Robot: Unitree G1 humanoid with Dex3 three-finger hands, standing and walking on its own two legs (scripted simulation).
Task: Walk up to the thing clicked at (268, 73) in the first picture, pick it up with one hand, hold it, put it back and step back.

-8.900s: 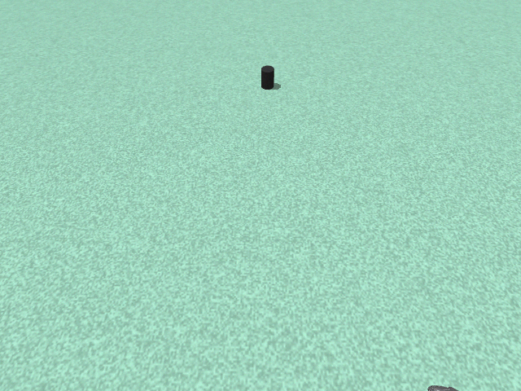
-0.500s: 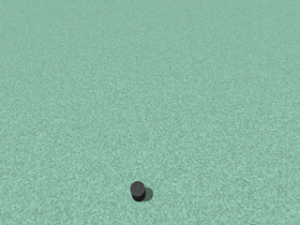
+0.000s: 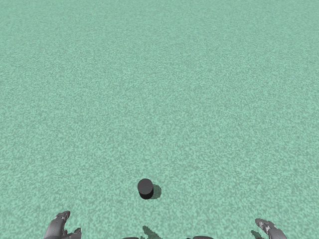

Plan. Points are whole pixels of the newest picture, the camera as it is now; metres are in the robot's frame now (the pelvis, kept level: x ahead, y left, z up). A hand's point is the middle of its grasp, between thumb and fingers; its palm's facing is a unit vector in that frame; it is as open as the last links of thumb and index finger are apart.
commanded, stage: go down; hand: left
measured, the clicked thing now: (145, 189) +0.39 +0.10 -0.71
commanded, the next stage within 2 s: none
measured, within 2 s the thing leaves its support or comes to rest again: neither
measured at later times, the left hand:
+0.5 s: hand (78, 229) +0.15 +0.26 -0.19, palm faces +0.04 -0.95 -0.31, open 16.6 cm
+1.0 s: hand (78, 228) +0.16 +0.27 -0.22, palm faces +0.08 -0.96 -0.27, open 16.8 cm
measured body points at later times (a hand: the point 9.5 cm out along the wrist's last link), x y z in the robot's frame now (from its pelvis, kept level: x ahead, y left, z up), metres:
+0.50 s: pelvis +0.00 +0.01 -0.05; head +0.07 +0.02 +0.39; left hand +0.15 +0.31 -0.16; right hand +0.14 -0.26 -0.14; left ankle +0.00 +0.12 -0.74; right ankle +0.00 -0.13 -0.74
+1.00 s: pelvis -0.02 +0.01 -0.11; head +0.08 +0.03 +0.33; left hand +0.15 +0.32 -0.20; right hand +0.15 -0.24 -0.18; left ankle +0.00 +0.12 -0.74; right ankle +0.00 -0.13 -0.74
